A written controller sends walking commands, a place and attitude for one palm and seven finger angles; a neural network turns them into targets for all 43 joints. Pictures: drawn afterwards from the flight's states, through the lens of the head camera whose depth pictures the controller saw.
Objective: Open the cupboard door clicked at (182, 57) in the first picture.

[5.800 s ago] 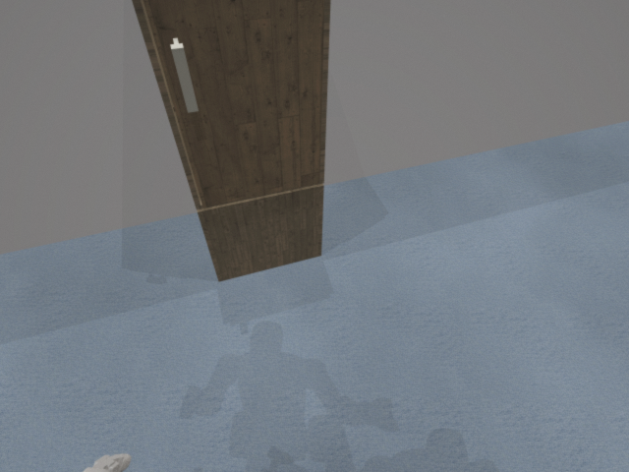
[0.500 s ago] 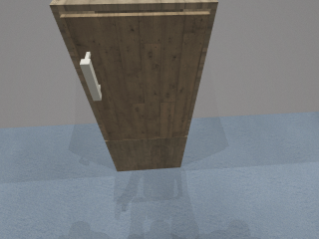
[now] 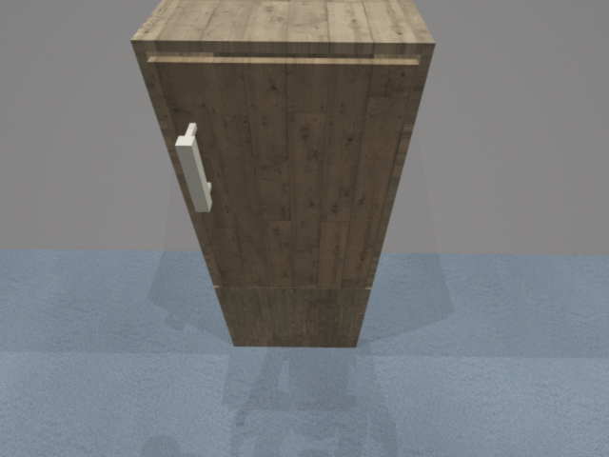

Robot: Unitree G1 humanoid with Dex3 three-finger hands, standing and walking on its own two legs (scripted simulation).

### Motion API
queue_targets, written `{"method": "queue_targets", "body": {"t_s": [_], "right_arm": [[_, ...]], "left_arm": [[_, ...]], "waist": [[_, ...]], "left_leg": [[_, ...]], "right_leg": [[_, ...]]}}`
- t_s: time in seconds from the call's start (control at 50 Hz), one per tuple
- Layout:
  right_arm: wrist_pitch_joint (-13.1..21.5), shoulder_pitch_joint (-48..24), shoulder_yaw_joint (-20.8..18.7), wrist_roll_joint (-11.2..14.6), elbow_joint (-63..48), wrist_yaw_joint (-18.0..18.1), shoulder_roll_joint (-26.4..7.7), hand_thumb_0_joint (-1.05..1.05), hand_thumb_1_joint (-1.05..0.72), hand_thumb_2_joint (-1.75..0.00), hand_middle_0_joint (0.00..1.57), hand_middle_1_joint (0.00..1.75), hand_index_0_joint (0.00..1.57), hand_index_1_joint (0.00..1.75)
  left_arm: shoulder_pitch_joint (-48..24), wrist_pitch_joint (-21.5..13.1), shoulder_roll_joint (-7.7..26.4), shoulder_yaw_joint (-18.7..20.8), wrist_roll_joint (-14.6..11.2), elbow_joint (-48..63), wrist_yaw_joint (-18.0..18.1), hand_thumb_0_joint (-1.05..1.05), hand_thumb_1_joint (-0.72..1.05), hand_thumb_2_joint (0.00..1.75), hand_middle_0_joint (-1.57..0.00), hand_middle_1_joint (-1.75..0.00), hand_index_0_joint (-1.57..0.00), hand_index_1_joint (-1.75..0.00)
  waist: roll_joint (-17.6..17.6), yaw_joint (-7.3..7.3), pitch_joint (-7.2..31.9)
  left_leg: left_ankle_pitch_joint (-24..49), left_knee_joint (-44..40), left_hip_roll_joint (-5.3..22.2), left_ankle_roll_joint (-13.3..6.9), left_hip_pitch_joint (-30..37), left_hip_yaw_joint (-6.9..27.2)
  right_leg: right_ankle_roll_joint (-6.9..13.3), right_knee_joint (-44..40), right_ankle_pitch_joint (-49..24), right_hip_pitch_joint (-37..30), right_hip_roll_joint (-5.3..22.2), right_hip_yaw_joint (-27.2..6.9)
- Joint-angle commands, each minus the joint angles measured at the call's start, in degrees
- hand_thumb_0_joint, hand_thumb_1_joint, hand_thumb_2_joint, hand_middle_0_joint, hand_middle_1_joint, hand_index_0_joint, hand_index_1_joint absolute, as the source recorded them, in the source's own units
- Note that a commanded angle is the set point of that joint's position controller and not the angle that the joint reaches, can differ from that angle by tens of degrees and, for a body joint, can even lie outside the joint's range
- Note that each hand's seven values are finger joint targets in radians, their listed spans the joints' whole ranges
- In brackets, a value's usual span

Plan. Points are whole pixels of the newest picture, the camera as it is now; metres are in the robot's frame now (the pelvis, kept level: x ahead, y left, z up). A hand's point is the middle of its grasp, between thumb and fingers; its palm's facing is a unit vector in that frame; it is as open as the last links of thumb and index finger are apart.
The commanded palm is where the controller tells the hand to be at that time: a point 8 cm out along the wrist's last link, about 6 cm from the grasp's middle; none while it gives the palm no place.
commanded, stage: look again from close up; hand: left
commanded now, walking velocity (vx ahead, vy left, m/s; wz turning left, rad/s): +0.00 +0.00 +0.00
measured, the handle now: (198, 168) +0.54 +0.22 +0.07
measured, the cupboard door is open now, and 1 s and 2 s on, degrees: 0 0 0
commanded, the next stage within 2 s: shuffle to correct the standing spot in 0.64 s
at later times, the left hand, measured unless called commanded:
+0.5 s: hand out of the picture +0.00 +0.23 -0.18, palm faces +0.04 -0.98 -0.21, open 7.4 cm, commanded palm none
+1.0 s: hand out of the picture -0.10 +0.22 -0.18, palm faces +0.04 -0.99 -0.16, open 7.4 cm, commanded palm none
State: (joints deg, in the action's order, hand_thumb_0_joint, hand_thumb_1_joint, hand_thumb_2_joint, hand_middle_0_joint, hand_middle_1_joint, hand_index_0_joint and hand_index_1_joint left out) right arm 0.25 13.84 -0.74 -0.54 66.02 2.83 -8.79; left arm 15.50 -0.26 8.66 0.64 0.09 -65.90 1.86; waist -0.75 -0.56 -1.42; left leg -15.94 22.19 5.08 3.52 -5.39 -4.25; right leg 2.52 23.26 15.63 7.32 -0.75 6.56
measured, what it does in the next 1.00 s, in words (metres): shifts its weight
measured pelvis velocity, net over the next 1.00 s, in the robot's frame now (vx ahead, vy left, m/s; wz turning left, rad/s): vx -0.05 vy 0.06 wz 0.00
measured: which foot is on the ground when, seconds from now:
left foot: down 0.00-1.00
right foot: down 0.00-1.00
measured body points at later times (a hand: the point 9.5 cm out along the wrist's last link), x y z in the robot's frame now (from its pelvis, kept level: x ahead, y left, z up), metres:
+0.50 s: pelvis -0.04 +0.04 +0.00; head -0.05 +0.05 +0.44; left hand -0.01 +0.28 -0.16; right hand +0.01 -0.19 -0.15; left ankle -0.05 +0.15 -0.74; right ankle -0.03 -0.08 -0.74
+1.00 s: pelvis -0.05 +0.06 +0.00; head -0.05 +0.06 +0.45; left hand -0.10 +0.28 -0.16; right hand -0.08 -0.16 -0.16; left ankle -0.05 +0.15 -0.74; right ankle -0.03 -0.08 -0.74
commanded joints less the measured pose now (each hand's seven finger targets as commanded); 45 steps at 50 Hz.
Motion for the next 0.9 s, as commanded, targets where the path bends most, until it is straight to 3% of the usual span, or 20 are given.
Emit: {"method": "queue_targets", "body": {"t_s": [0.0, 0.06, 0.08, 0.1, 0.12, 0.14, 0.16, 0.18, 0.22, 0.3, 0.36, 0.42, 0.54, 0.72, 0.8, 0.88], "right_arm": [[0.2, 4.8, -0.5, 0.0, -0.6, 0.1, -3.7, 0.0, -0.9, -0.9, 0.2, 0.3, 0.2, 0.3], [0.2, 4.5, -0.4, -0.1, -0.5, 0.1, -3.7, 0.0, -0.9, -0.9, 0.2, 0.3, 0.2, 0.3], [0.3, 1.8, -0.9, -0.9, -7.9, -0.7, -9.6, 0.0, -0.9, -0.9, 0.2, 0.3, 0.2, 0.3], [1.6, 1.9, -1.9, -1.1, -8.4, -0.6, -8.2, 0.0, -0.9, -0.9, 0.2, 0.3, 0.2, 0.3], [1.8, 2.7, -2.3, -1.0, -7.5, -0.1, -6.8, 0.0, -0.9, -0.9, 0.2, 0.3, 0.2, 0.3], [1.7, 4.3, -2.0, -0.7, -7.7, 0.0, -6.1, 0.0, -0.9, -0.9, 0.2, 0.3, 0.2, 0.3], [1.5, 4.5, -2.0, -0.4, -8.1, 0.0, -5.2, 0.0, -0.9, -0.9, 0.2, 0.3, 0.2, 0.3], [1.1, 4.5, -1.6, -0.5, -8.4, -0.4, -4.5, 0.0, -0.9, -0.9, 0.2, 0.3, 0.2, 0.3], [1.0, 4.0, -2.3, -0.4, -8.9, -0.5, -6.5, 0.0, -0.9, -0.9, 0.2, 0.3, 0.2, 0.3], [0.9, 3.6, -1.8, -0.6, -8.6, -0.9, -6.7, 0.0, -0.9, -0.9, 0.2, 0.3, 0.2, 0.3], [1.0, 2.5, -1.7, -0.6, -8.9, -1.0, -7.7, 0.0, -0.9, -0.9, 0.2, 0.3, 0.2, 0.3], [1.1, 2.7, -1.2, -0.7, -8.8, -1.2, -7.1, 0.0, -0.9, -0.9, 0.2, 0.3, 0.2, 0.3], [0.8, 2.9, -1.1, -0.6, -8.9, -1.6, -7.3, 0.0, -0.9, -0.9, 0.2, 0.3, 0.2, 0.3], [0.8, 4.4, -1.3, -0.4, -7.8, -1.6, -7.0, 0.0, -0.9, -0.9, 0.2, 0.3, 0.2, 0.3], [0.2, 5.9, -2.0, -0.5, -6.8, -1.4, -8.0, 0.0, -0.9, -0.9, 0.2, 0.3, 0.2, 0.3], [-0.3, 6.9, -3.1, -0.8, -6.6, -0.6, -9.4, 0.0, -0.9, -0.9, 0.2, 0.3, 0.2, 0.3]], "left_arm": [[2.9, -1.0, 5.5, 0.7, 0.3, 1.5, 0.5, 0.0, 0.9, 0.9, -0.2, -0.3, -0.2, -0.3], [3.9, -1.0, 5.2, 0.5, 0.3, 1.0, 0.5, 0.0, 0.9, 0.9, -0.2, -0.3, -0.2, -0.3], [4.0, -1.9, 14.3, 0.1, 1.3, 6.0, 0.8, 0.0, 0.9, 0.9, -0.2, -0.3, -0.2, -0.3], [5.6, -2.4, 10.3, 1.5, 1.0, 5.5, 0.9, 0.0, 0.9, 0.9, -0.2, -0.3, -0.2, -0.3], [5.4, -2.8, 10.9, 1.9, 1.0, 5.0, 1.0, 0.0, 0.9, 0.9, -0.2, -0.3, -0.2, -0.3], [6.0, -2.8, 10.1, 1.6, 0.7, 5.5, 0.9, 0.0, 0.9, 0.9, -0.2, -0.3, -0.2, -0.3], [6.7, -2.6, 9.2, 1.6, 0.8, 5.8, 0.9, 0.0, 0.9, 0.9, -0.2, -0.3, -0.2, -0.3], [6.2, -2.6, 8.3, 1.2, 0.9, 5.7, 0.9, 0.0, 0.9, 0.9, -0.2, -0.3, -0.2, -0.3], [4.4, -2.3, 8.5, 1.5, 1.1, 6.6, 0.8, 0.0, 0.9, 0.9, -0.2, -0.3, -0.2, -0.3], [3.2, -1.6, 7.4, 1.0, 0.9, 7.7, 0.6, 0.0, 0.9, 0.9, -0.2, -0.3, -0.2, -0.3], [3.0, -1.2, 8.1, 1.0, 0.8, 8.0, 0.5, 0.0, 0.9, 0.9, -0.2, -0.3, -0.2, -0.3], [3.1, -0.8, 7.6, 0.8, 0.8, 8.3, 0.4, 0.0, 0.9, 0.9, -0.2, -0.3, -0.2, -0.3], [3.2, -0.2, 7.1, 0.4, 0.9, 8.5, 0.3, 0.0, 0.9, 0.9, -0.2, -0.3, -0.2, -0.3], [5.5, 0.1, 5.2, 0.2, 1.1, 7.5, 0.4, 0.0, 0.9, 0.9, -0.2, -0.3, -0.2, -0.3], [7.0, 0.6, 3.8, 0.3, 1.7, 6.7, -0.1, 0.0, 0.9, 0.9, -0.2, -0.3, -0.2, -0.3], [7.9, 1.5, 2.6, 0.7, 2.2, 7.0, -0.8, 0.0, 0.9, 0.9, -0.2, -0.3, -0.2, -0.3]], "waist": [[1.4, 0.86, -0.3], [1.0, 0.7, -1.1], [0.5, 1.81, -9.3], [-4.0, 0.61, -0.8], [-4.0, 1.31, 5.6], [-2.9, 1.1, 8.3], [0.8, 1.0, 8.6], [6.7, 1.13, 7.2], [8.9, 1.47, 2.0], [2.8, 1.25, -2.9], [-0.3, 0.69, -3.6], [-1.3, 0.35, -3.0], [0.4, 0.18, -4.4], [-1.7, -0.04, -4.0], [-3.0, 0.52, -5.1], [-3.6, 0.67, -7.0]], "left_leg": [[16.0, -1.5, 2.9, -2.7, 0.4, 1.2], [14.2, -1.9, 2.8, -2.8, 0.5, 1.3], [12.3, -0.1, -0.1, -3.7, -6.1, 4.0], [13.4, 4.4, 0.6, -3.9, -4.7, 2.3], [12.4, 6.0, -0.1, -4.2, -4.0, 2.1], [9.1, 6.6, -0.6, -4.1, -4.8, 1.9], [6.6, 7.2, -1.1, -4.0, -6.0, 1.7], [4.9, 6.6, -1.1, -4.4, -6.7, 1.6], [4.8, 6.3, -0.8, -4.7, -7.2, 2.3], [9.5, 2.9, 0.8, -5.1, -6.8, 3.2], [8.5, 1.2, 1.3, -5.4, -8.3, 4.0], [6.5, -0.5, 1.4, -5.3, -9.2, 4.3], [-1.1, -3.9, 1.5, -5.3, -11.3, 5.3], [-5.6, -7.9, 2.6, -5.7, -12.4, 6.9], [-18.9, -12.1, 4.8, -6.8, -13.6, 10.5], [-22.5, -13.2, 8.0, -9.3, -13.9, 14.8]], "right_leg": [[-0.8, -3.5, -26.8, -0.5, 8.1, -6.9], [-0.7, -4.2, -24.0, 0.4, 8.0, -7.2], [-1.7, -2.8, -19.1, 4.4, 6.7, -6.6], [0.0, 1.0, -27.5, 1.8, 9.3, -10.2], [0.8, 2.2, -37.3, -2.6, 10.4, -10.9], [1.4, 2.5, -39.0, -5.4, 11.3, -10.2], [1.6, 2.2, -38.6, -5.7, 11.4, -10.5], [1.7, 1.6, -35.4, -5.0, 11.0, -10.0], [1.4, -0.1, -25.8, 0.5, 10.4, -9.3], [0.0, 0.2, -14.0, 5.2, 7.6, -7.1], [-0.5, 0.0, -9.2, 5.2, 7.1, -7.3], [-1.1, -0.3, -6.7, 4.1, 6.9, -6.8], [-2.0, -1.2, -2.9, 4.8, 6.7, -6.6], [-2.7, 0.1, -4.9, 3.6, 6.6, -5.3], [-3.4, 3.1, 2.4, 5.2, 4.6, -1.9], [-3.1, 8.0, 4.1, 8.8, 3.4, -0.4]]}}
